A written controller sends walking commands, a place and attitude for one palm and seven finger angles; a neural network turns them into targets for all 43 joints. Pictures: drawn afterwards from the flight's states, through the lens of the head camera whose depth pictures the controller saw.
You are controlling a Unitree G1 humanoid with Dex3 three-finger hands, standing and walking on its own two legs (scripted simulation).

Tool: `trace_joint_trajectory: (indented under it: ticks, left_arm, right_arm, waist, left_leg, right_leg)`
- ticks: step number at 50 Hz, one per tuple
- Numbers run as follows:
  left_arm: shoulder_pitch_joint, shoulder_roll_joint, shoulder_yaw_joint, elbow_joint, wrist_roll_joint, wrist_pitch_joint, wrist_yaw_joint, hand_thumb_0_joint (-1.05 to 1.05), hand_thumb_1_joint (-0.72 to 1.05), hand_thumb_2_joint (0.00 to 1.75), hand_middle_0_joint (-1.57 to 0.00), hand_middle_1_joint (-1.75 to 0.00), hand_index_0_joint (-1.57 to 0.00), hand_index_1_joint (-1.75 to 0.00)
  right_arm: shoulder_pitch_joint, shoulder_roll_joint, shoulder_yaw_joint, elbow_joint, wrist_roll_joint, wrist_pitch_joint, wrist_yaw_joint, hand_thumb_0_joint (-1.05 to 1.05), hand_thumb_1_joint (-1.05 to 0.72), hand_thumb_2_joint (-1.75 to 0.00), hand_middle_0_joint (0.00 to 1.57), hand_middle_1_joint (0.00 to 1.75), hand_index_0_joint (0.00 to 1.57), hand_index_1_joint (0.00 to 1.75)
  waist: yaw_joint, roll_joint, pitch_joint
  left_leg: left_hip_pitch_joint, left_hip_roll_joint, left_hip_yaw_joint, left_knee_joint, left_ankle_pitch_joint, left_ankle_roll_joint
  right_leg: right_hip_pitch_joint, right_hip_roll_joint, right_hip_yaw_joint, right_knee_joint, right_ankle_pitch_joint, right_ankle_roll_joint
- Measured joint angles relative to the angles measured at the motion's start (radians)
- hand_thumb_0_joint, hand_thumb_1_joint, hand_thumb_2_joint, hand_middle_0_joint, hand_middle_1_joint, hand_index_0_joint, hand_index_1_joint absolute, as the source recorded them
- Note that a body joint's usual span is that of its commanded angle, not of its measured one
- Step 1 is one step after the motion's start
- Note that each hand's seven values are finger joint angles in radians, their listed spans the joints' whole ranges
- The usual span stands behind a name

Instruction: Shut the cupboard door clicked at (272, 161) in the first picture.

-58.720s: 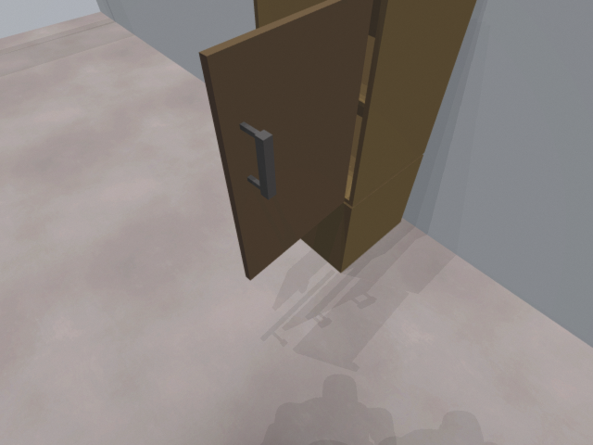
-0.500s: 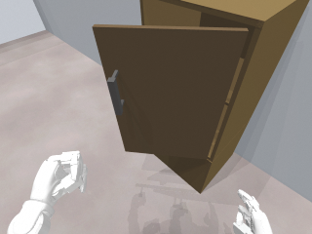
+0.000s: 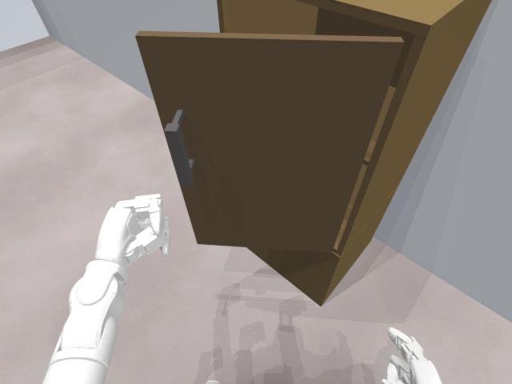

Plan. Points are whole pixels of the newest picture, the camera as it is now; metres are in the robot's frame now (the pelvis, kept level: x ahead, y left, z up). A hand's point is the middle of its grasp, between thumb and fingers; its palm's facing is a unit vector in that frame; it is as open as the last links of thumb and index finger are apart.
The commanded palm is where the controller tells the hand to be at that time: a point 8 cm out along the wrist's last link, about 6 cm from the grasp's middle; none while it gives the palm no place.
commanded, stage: bring the fist close to the handle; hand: left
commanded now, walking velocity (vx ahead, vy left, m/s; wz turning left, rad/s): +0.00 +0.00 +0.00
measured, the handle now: (182, 149) +0.51 +0.16 +0.09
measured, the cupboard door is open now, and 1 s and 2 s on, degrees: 37 37 22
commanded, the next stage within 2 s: push the door shut along its arc in 0.84 s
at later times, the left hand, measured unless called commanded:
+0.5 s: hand (192, 187) +0.41 +0.12 +0.09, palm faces -0.06 -1.00 -0.03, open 3.1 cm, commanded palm +0.38 +0.18 +0.09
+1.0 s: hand (192, 185) +0.41 +0.12 +0.09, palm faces -0.07 -1.00 -0.01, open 3.1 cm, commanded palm +0.39 +0.18 +0.09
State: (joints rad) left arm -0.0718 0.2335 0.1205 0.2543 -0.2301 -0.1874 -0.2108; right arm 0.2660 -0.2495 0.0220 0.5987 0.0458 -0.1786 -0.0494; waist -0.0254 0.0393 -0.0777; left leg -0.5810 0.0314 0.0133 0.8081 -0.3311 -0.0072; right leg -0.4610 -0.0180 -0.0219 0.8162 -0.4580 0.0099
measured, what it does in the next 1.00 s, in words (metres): stands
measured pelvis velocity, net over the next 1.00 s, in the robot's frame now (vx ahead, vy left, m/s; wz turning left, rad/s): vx -0.01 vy -0.01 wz -0.02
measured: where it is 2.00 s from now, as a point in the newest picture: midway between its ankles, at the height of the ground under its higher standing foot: outside the picture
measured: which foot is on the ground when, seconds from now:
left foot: down 0.00-1.00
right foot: down 0.00-1.00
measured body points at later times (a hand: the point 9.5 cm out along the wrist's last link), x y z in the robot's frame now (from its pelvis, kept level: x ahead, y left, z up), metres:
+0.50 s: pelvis +0.00 -0.01 +0.00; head +0.04 -0.01 +0.45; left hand +0.41 +0.18 +0.09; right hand +0.10 -0.26 -0.12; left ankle +0.05 +0.12 -0.70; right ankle -0.03 -0.12 -0.70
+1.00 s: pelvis -0.01 -0.01 -0.01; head +0.04 -0.02 +0.44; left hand +0.41 +0.18 +0.09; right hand +0.08 -0.27 -0.12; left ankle +0.05 +0.12 -0.70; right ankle -0.03 -0.12 -0.70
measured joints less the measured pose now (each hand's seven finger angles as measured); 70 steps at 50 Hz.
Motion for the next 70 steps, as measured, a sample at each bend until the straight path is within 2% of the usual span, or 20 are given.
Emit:
trace_joint_trajectory:
  ticks: [9, 24, 32, 39, 44, 51, 63, 70]
  left_arm:
    - [-0.153, -0.007, -0.010, 0.144, 0.035, -0.013, 0.057, 0.01, 0.90, 0.90, -1.30, -1.50, -1.30, -1.50]
    - [-0.416, 0.006, 0.031, 0.448, 0.063, -0.062, 0.078, 0.01, 0.90, 0.90, -1.30, -1.50, -1.30, -1.50]
    - [-0.421, 0.020, 0.084, 0.486, 0.057, -0.091, 0.052, 0.01, 0.90, 0.90, -1.30, -1.50, -1.30, -1.50]
    - [-0.401, 0.021, 0.078, 0.486, 0.046, -0.107, 0.040, 0.01, 0.90, 0.90, -1.30, -1.50, -1.30, -1.50]
    - [-0.453, 0.019, 0.060, 0.527, 0.051, -0.118, 0.043, 0.01, 0.90, 0.90, -1.30, -1.50, -1.30, -1.50]
    - [-0.497, 0.018, 0.070, 0.571, 0.061, -0.121, 0.042, 0.01, 0.90, 0.90, -1.30, -1.50, -1.30, -1.50]
    - [-0.660, 0.065, 0.076, 0.743, 0.066, -0.142, -0.018, 0.01, 0.90, 0.90, -1.31, -1.50, -1.30, -1.50]
    - [-0.745, 0.103, 0.081, 0.826, 0.070, -0.149, -0.048, 0.01, 0.90, 0.90, -1.31, -1.50, -1.31, -1.50]
  right_arm:
    - [-0.008, 0.008, -0.001, 0.020, -0.005, 0.046, 0.009, 0.01, -0.90, -0.90, 0.20, 0.30, 0.20, 0.30]
    - [0.026, 0.001, -0.018, 0.050, -0.012, 0.113, 0.027, 0.01, -0.90, -0.90, 0.20, 0.30, 0.20, 0.30]
    - [0.068, -0.006, -0.030, 0.042, -0.013, 0.150, 0.036, 0.01, -0.91, -0.90, 0.20, 0.30, 0.20, 0.30]
    - [0.076, -0.008, -0.034, 0.043, -0.006, 0.162, 0.029, 0.01, -0.91, -0.90, 0.20, 0.30, 0.20, 0.30]
    - [0.053, -0.006, -0.032, 0.053, -0.006, 0.155, 0.021, 0.01, -0.91, -0.90, 0.20, 0.30, 0.20, 0.30]
    - [0.037, 0.000, -0.023, 0.037, -0.009, 0.152, 0.027, 0.01, -0.91, -0.90, 0.20, 0.30, 0.20, 0.30]
    - [0.053, -0.005, -0.017, 0.050, -0.011, 0.157, 0.027, 0.01, -0.90, -0.90, 0.20, 0.30, 0.20, 0.30]
    - [0.082, -0.014, -0.023, 0.068, -0.016, 0.159, 0.029, 0.01, -0.90, -0.90, 0.20, 0.30, 0.20, 0.30]
  waist:
    - [-0.011, -0.006, 0.010]
    - [-0.039, -0.010, 0.001]
    - [-0.047, -0.006, -0.012]
    - [-0.039, -0.003, -0.004]
    - [-0.037, -0.003, 0.002]
    - [-0.043, -0.005, -0.008]
    - [-0.061, -0.006, -0.009]
    - [-0.080, -0.004, -0.012]
  left_leg:
    - [-0.010, 0.003, 0.005, -0.002, 0.002, -0.001]
    - [-0.056, 0.013, 0.001, 0.009, 0.004, -0.009]
    - [-0.060, 0.023, 0.015, 0.004, 0.004, -0.011]
    - [-0.063, 0.024, 0.007, 0.007, 0.006, -0.013]
    - [-0.085, 0.022, -0.003, 0.023, 0.008, -0.012]
    - [-0.098, 0.022, 0.002, 0.031, 0.007, -0.009]
    - [-0.155, 0.019, -0.005, 0.069, 0.000, -0.005]
    - [-0.210, 0.019, -0.011, 0.097, -0.002, -0.002]
  right_leg:
    - [-0.014, 0.003, 0.006, 0.001, 0.003, -0.001]
    - [-0.063, 0.013, 0.003, 0.017, 0.003, -0.010]
    - [-0.080, 0.021, 0.019, 0.020, 0.005, -0.013]
    - [-0.077, 0.023, 0.011, 0.019, 0.007, -0.015]
    - [-0.093, 0.023, 0.002, 0.030, 0.007, -0.015]
    - [-0.109, 0.022, 0.008, 0.040, 0.007, -0.012]
    - [-0.159, 0.020, 0.001, 0.071, 0.001, -0.008]
    - [-0.209, 0.020, -0.003, 0.096, -0.002, -0.006]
